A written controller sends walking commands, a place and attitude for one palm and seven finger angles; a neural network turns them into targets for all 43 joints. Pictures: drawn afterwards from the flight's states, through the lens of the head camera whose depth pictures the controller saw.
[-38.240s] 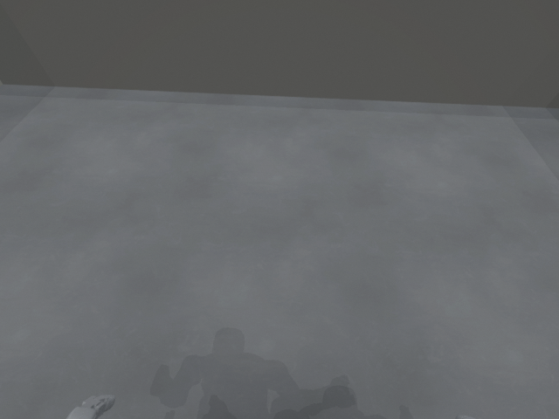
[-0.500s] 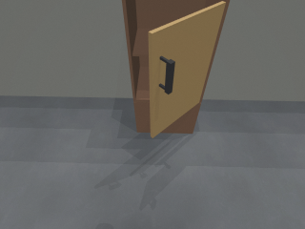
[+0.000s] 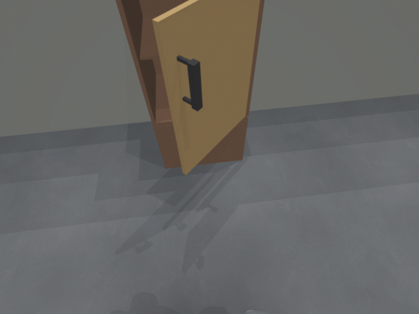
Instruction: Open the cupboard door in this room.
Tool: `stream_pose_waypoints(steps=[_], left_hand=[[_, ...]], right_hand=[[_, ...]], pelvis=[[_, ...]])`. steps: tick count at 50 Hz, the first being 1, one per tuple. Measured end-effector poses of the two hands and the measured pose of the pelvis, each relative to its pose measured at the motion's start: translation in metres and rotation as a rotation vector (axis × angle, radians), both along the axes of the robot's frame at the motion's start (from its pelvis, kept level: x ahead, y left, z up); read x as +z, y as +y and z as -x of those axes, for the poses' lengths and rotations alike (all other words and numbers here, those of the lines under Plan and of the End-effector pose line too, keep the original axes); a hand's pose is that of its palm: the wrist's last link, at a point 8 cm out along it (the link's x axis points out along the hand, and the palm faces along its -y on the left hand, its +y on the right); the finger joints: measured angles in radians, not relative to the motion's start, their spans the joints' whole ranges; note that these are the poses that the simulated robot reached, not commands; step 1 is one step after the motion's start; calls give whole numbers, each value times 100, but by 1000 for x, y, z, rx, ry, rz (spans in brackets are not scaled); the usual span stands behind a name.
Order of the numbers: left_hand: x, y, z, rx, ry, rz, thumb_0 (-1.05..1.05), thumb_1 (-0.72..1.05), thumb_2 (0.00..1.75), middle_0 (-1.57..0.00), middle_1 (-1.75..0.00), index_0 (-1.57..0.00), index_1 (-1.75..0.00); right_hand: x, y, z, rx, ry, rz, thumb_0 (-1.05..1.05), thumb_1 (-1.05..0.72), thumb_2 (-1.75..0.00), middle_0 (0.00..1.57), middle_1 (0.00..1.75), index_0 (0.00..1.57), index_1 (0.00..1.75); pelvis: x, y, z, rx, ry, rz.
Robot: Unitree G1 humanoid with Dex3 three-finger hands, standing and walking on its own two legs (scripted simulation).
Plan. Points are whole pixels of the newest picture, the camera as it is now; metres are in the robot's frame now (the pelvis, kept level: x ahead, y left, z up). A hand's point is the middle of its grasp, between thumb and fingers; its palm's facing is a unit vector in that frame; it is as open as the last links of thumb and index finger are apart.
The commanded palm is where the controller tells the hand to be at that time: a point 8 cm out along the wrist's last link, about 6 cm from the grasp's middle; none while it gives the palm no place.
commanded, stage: walk to a spot facing it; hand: left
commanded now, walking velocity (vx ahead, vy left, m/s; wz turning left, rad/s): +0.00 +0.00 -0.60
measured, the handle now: (189, 83) +0.64 +0.10 +0.05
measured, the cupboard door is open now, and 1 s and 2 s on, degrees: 44 44 44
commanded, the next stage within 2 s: none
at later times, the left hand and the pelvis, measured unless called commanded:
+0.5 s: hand out of the picture +0.10 +0.17 -0.16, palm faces -0.19 -0.95 -0.25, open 7.3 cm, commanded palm none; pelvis +0.01 -0.01 +0.01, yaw -16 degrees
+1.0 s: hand (179, 268) +0.23 +0.09 -0.16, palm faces -0.55 -0.78 -0.29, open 7.3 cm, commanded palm none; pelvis +0.02 -0.03 +0.00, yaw -35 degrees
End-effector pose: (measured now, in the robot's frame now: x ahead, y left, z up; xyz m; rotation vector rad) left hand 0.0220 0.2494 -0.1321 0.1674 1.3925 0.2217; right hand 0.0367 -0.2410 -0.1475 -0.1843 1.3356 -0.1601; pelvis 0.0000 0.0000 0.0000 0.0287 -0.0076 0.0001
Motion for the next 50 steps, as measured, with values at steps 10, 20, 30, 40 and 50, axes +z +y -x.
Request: stream_pose_waypoints(steps=[10,20,30,40,50], left_hand=[[13,-23,-44,-113,-84,-70,1,91,90,-20,-30,-20,-30],[15,-39,-63,-226,-49,-20,1,91,90,-21,-30,-21,-30],[-11,-16,-113,-320,-66,26,1,91,90,-21,-30,-21,-30],[7,-44,-190,-516,-141,33,1,91,90,-20,-30,-20,-30],[11,-113,-227,-718,-195,3,1,91,90,-20,-30,-20,-30]], right_hand=[[-8,-43,1,-101,-20,-15,1,-91,-90,20,30,21,30],[25,-54,-39,-184,-199,24,1,-91,-90,20,30,20,30],[32,-30,-31,-246,-253,101,0,-90,-90,20,30,21,30],[27,-15,64,-390,-62,77,1,-90,-90,20,30,21,30],[8,-36,131,-618,1,62,1,-91,-90,20,30,21,30]], pelvis=[[-2,-29,0,-100,10,-3],[11,-27,-6,-231,33,-14],[-3,3,-19,-324,53,30],[7,-5,-24,-461,46,48],[-3,-29,-22,-607,29,14]])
